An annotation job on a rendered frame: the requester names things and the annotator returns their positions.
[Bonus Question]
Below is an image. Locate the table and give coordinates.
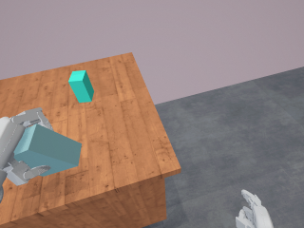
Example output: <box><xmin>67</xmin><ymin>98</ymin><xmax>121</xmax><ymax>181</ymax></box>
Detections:
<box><xmin>0</xmin><ymin>52</ymin><xmax>181</xmax><ymax>228</ymax></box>

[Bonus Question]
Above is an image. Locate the left robot hand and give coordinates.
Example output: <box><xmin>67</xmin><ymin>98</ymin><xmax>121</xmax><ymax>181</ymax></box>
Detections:
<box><xmin>0</xmin><ymin>107</ymin><xmax>54</xmax><ymax>186</ymax></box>

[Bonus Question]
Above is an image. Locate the right robot hand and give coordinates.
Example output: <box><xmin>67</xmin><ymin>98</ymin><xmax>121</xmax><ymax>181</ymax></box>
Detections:
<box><xmin>236</xmin><ymin>189</ymin><xmax>274</xmax><ymax>228</ymax></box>

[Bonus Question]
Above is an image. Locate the sponge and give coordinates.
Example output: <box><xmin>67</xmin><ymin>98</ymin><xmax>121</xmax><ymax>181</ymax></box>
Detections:
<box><xmin>13</xmin><ymin>123</ymin><xmax>82</xmax><ymax>177</ymax></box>

